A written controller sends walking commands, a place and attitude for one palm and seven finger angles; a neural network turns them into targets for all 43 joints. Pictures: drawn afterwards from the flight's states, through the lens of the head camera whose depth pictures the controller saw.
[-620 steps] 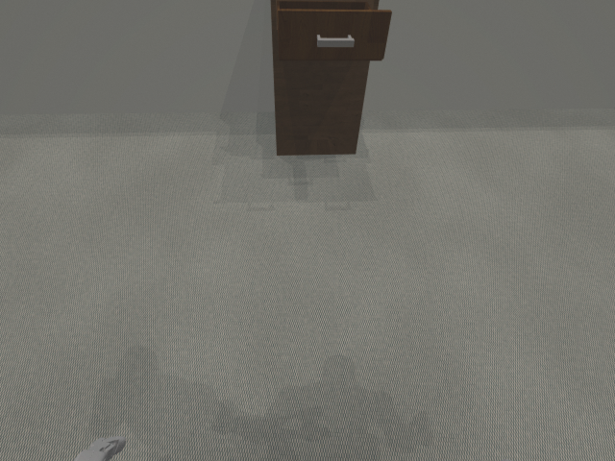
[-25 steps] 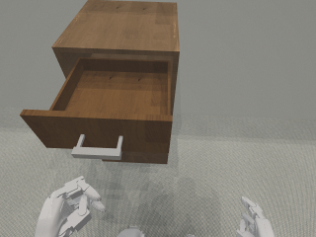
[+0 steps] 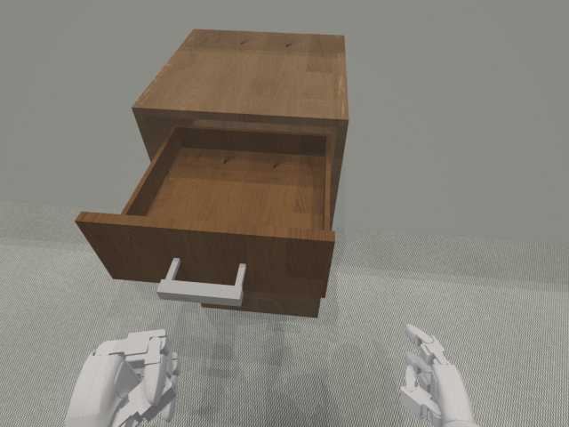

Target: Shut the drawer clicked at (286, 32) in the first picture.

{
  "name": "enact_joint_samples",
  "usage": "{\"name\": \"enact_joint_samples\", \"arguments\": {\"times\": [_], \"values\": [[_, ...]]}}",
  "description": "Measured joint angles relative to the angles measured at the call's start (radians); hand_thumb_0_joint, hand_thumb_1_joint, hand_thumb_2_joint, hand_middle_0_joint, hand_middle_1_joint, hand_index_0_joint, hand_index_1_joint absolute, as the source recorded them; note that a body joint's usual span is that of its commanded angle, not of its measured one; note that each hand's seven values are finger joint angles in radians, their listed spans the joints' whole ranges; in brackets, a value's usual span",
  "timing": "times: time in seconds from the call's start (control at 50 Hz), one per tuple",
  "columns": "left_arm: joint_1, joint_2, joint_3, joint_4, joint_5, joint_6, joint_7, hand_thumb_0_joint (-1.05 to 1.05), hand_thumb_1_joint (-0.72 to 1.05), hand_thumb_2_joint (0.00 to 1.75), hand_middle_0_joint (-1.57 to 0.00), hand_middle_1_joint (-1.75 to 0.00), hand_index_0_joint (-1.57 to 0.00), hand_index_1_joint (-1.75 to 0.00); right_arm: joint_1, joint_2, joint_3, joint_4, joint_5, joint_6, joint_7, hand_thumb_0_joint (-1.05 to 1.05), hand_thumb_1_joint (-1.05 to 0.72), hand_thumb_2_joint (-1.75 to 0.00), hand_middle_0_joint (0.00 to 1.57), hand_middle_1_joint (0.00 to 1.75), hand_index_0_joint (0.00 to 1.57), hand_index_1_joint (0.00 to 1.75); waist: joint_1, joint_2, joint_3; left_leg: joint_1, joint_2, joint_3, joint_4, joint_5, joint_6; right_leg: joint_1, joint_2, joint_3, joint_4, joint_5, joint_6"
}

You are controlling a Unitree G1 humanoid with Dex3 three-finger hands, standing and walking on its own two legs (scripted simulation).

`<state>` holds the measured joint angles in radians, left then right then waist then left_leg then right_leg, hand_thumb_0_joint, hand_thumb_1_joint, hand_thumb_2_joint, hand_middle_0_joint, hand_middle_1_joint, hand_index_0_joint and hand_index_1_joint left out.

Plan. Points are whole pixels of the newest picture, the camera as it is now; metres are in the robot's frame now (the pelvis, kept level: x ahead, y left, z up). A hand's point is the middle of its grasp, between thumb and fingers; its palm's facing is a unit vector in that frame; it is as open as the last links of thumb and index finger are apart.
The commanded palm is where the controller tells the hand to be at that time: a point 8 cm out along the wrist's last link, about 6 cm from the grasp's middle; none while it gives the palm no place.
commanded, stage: raise the hand and make a fist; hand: left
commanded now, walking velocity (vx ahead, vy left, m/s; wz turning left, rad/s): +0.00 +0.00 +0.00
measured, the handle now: (204, 280) +0.33 +0.16 +0.01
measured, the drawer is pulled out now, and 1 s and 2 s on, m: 0.29 0.29 0.29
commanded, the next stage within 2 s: bring the fist close to the handle in 0.44 s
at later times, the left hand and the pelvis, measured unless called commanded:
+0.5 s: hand (177, 403) +0.13 +0.12 +0.11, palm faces +0.01 -1.00 -0.06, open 3.3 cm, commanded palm +0.09 +0.18 +0.11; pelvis +0.00 -0.02 +0.00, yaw +0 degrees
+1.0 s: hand (191, 373) +0.17 +0.13 +0.07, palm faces +0.02 -1.00 -0.05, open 3.3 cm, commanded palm +0.14 +0.19 +0.07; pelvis +0.00 -0.04 +0.00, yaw +0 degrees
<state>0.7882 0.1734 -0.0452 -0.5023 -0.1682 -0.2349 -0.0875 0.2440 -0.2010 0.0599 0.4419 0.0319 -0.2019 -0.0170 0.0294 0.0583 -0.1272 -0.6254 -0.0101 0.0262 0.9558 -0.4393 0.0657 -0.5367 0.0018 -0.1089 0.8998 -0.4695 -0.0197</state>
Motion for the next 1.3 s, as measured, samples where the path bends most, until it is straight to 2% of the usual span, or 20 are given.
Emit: {"name": "enact_joint_samples", "arguments": {"times": [0.16, 0.28, 0.42, 0.56, 0.66, 0.82, 1.0, 1.12, 1.3], "values": [[0.055, 0.012, 0.022, -0.023, -0.007, 0.021, -0.029, 0.01, 0.90, 0.90, -1.39, -1.60, -1.40, -1.60, 0.010, -0.011, -0.024, 0.028, 0.008, 0.006, -0.004, 0.01, -0.90, -0.90, 0.20, 0.30, 0.20, 0.30, -0.008, -0.004, 0.005, 0.033, 0.001, 0.005, -0.031, 0.008, -0.006, 0.026, 0.002, 0.006, -0.021, 0.005, -0.005], [0.084, 0.013, 0.042, -0.008, -0.025, -0.010, -0.030, 0.01, 0.90, 0.90, -1.40, -1.60, -1.40, -1.60, 0.014, -0.025, -0.043, 0.034, 0.008, -0.015, -0.006, 0.02, -0.90, -0.90, 0.20, 0.30, 0.20, 0.30, -0.008, -0.009, 0.009, 0.027, 0.005, -0.004, -0.028, 0.011, -0.015, 0.022, 0.007, -0.003, -0.019, 0.005, -0.014], [0.053, 0.021, 0.050, 0.009, -0.031, -0.055, -0.047, 0.01, 0.90, 0.90, -1.40, -1.60, -1.40, -1.60, 0.006, -0.029, -0.047, 0.043, 0.009, -0.035, -0.008, 0.02, -0.90, -0.90, 0.20, 0.30, 0.20, 0.30, -0.010, 0.000, 0.007, 0.012, 0.010, -0.015, -0.014, 0.013, -0.024, 0.009, 0.012, -0.014, -0.005, 0.003, -0.025], [0.016, 0.025, 0.063, 0.051, -0.045, -0.030, -0.061, 0.01, 0.90, 0.90, -1.40, -1.60, -1.40, -1.60, 0.002, -0.020, -0.036, 0.050, 0.014, -0.037, -0.020, 0.02, -0.90, -0.90, 0.20, 0.30, 0.20, 0.30, -0.014, 0.009, 0.008, 0.026, 0.015, -0.018, -0.026, 0.020, -0.034, 0.020, 0.017, -0.015, -0.012, 0.006, -0.035], [-0.015, 0.024, 0.082, 0.102, -0.057, -0.039, -0.070, 0.01, 0.90, 0.90, -1.40, -1.60, -1.40, -1.60, 0.003, -0.020, -0.032, 0.062, 0.013, -0.041, -0.027, 0.02, -0.90, -0.90, 0.20, 0.30, 0.20, 0.30, -0.015, 0.004, 0.012, 0.026, 0.017, -0.022, -0.034, 0.025, -0.041, 0.020, 0.020, -0.019, -0.018, 0.008, -0.041], [-0.094, 0.022, 0.090, 0.200, -0.056, -0.076, -0.089, 0.01, 0.90, 0.90, -1.40, -1.60, -1.40, -1.60, 0.001, -0.035, -0.038, 0.081, 0.003, -0.051, -0.028, 0.01, -0.90, -0.90, 0.20, 0.30, 0.20, 0.30, -0.021, -0.005, 0.023, -0.015, 0.019, -0.028, -0.017, 0.020, -0.048, -0.021, 0.022, -0.026, 0.002, -0.001, -0.048], [-0.153, 0.018, 0.127, 0.284, -0.069, -0.112, -0.104, 0.01, 0.90, 0.90, -1.40, -1.60, -1.40, -1.60, -0.006, -0.033, -0.053, 0.104, 0.000, -0.032, -0.025, 0.02, -0.90, -0.90, 0.20, 0.30, 0.20, 0.30, -0.034, -0.017, 0.013, -0.051, 0.020, -0.021, 0.001, 0.005, -0.048, -0.062, 0.021, -0.018, 0.027, -0.016, -0.047], [-0.162, 0.008, 0.111, 0.318, -0.062, -0.137, -0.108, 0.01, 0.90, 0.90, -1.39, -1.60, -1.40, -1.60, -0.016, -0.034, -0.057, 0.098, -0.006, -0.024, -0.022, 0.02, -0.90, -0.90, 0.20, 0.30, 0.20, 0.30, -0.035, -0.019, 0.010, -0.086, 0.017, -0.017, 0.024, -0.004, -0.043, -0.097, 0.017, -0.014, 0.052, -0.026, -0.043], [-0.225, -0.001, 0.085, 0.347, -0.039, -0.185, -0.079, 0.01, 0.90, 0.90, -1.40, -1.60, -1.40, -1.60, -0.039, -0.027, -0.052, 0.077, -0.019, -0.007, -0.014, 0.01, -0.90, -0.90, 0.20, 0.30, 0.20, 0.30, -0.034, -0.025, 0.001, -0.195, 0.017, -0.016, 0.114, -0.030, -0.035, -0.204, 0.012, -0.016, 0.140, -0.052, -0.040]]}}
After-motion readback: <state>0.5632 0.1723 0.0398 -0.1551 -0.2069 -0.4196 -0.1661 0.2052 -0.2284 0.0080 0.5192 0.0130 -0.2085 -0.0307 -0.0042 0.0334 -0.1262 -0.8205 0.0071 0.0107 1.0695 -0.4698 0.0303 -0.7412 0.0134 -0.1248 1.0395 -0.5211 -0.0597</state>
